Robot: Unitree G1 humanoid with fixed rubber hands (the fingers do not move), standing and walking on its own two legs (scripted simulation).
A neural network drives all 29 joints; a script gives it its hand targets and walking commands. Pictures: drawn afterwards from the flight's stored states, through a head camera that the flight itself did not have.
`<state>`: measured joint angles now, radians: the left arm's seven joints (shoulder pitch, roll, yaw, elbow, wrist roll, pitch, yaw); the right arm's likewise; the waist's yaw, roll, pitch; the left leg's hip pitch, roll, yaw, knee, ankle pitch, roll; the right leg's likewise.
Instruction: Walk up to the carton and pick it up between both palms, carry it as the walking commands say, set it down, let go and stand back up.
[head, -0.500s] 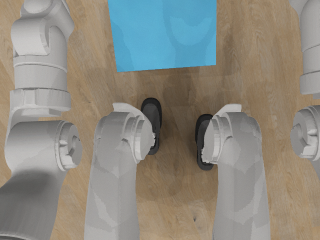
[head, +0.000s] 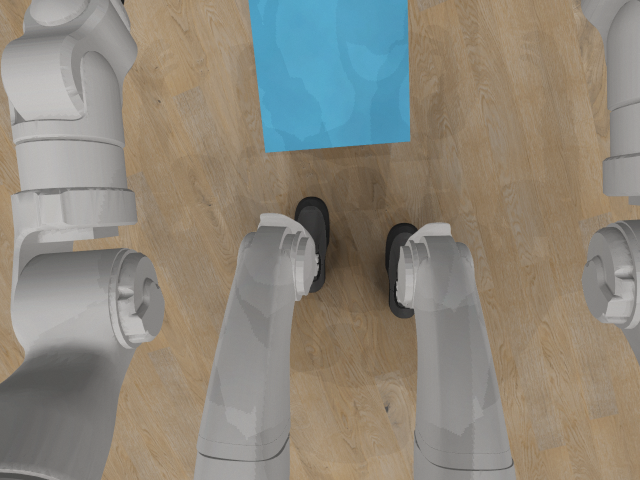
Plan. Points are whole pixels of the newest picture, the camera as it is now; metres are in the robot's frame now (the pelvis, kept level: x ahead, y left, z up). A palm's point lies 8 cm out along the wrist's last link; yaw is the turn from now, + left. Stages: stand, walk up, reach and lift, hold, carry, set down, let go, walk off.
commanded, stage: set down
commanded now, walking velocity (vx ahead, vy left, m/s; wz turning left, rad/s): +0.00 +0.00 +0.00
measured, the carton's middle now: (335, 79) +0.51 +0.05 -0.44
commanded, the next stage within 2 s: let go in 0.26 s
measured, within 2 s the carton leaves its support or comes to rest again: neither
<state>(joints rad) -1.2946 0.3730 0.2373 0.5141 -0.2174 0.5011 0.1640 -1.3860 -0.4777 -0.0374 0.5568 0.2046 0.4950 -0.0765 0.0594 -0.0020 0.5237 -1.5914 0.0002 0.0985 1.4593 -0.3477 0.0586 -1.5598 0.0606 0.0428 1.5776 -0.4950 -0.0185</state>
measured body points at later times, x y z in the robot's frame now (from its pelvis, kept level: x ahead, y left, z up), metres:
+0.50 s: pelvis +0.00 +0.00 +0.07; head +0.35 +0.00 +0.34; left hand +0.49 +0.24 -0.06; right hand +0.54 -0.16 -0.06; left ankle +0.15 +0.10 -0.53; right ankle +0.11 -0.10 -0.53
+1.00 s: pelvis +0.06 +0.00 +0.15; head +0.18 +0.00 +0.58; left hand +0.31 +0.25 +0.09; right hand +0.34 -0.21 +0.08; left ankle +0.15 +0.10 -0.53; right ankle +0.10 -0.10 -0.53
